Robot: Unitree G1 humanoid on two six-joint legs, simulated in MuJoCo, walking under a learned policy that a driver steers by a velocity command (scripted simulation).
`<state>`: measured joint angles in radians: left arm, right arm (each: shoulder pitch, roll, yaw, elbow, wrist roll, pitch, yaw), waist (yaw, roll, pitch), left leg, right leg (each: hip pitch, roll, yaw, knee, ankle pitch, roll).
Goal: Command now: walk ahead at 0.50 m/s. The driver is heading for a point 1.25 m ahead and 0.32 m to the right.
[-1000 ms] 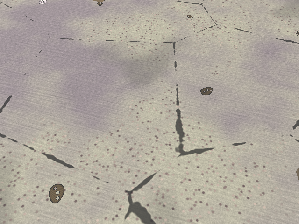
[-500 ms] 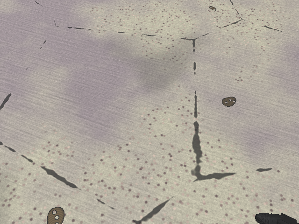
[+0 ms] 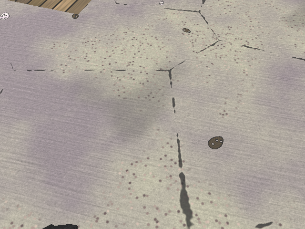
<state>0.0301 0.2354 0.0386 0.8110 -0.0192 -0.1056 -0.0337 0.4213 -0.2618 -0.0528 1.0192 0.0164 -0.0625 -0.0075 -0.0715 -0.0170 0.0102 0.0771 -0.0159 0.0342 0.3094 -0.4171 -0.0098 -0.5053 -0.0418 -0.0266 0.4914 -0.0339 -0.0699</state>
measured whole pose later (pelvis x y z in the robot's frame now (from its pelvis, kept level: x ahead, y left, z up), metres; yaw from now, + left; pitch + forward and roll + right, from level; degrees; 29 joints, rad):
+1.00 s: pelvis +0.53 -0.02 +0.01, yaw -20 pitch +1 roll +3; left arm 0.09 0.25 0.07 0.76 -0.02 -0.02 -0.04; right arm 0.29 -0.27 -0.09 0.96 0.01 -0.08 -0.01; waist -0.08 -0.03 0.03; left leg 0.07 0.01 0.27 0.24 -0.31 -0.03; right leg -0.64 -0.11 -0.02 0.69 -0.04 -0.05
